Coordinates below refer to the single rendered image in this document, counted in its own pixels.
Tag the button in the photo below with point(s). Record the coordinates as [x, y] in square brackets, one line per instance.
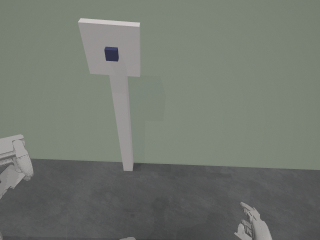
[111, 54]

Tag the panel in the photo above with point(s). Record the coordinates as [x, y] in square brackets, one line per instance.
[97, 34]

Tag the robot right hand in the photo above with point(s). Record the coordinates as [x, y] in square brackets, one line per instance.
[257, 230]

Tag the robot left hand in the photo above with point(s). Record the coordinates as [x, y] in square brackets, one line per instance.
[12, 151]

